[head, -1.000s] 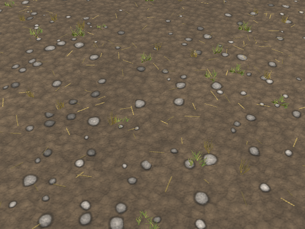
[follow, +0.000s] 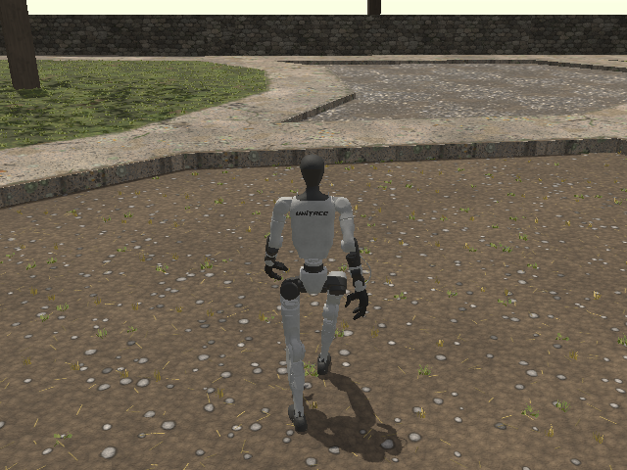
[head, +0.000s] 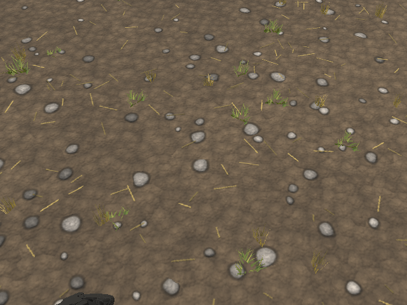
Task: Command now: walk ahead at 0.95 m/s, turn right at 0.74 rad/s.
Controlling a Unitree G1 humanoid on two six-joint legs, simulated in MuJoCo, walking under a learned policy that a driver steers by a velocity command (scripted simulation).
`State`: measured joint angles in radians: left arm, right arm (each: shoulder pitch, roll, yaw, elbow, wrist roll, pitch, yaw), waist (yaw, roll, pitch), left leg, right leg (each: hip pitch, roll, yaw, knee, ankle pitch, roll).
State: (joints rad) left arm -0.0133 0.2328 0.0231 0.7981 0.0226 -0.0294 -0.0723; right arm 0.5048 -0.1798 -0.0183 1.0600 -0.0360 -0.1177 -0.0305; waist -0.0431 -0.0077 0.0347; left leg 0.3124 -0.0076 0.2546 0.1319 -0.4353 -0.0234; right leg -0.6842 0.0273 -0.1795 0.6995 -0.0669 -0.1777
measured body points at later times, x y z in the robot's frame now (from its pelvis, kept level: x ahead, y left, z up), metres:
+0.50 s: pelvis +0.47 -0.05 +0.00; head +0.50 -0.06 +0.45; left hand +0.52 +0.25 -0.12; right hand +0.63 -0.33 -0.07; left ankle +0.65 +0.00 -0.71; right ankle +0.19 -0.03 -0.67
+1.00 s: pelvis +0.89 -0.25 +0.01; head +0.92 -0.27 +0.45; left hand +1.19 -0.15 -0.08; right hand +0.72 -0.45 -0.13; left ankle +0.72 -0.02 -0.60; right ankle +0.95 -0.35 -0.71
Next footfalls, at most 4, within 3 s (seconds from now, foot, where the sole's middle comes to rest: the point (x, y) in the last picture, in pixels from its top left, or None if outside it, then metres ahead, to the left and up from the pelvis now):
0.04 right None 0.21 -0.03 -0.74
0.48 left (204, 233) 0.68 -0.01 -0.74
0.94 right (293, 161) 0.98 -0.38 -0.74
1.38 left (284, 84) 1.43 -0.42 -0.74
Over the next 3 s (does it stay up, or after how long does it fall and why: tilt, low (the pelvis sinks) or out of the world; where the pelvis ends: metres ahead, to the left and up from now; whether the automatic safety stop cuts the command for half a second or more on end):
stays up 2.22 -0.50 0.04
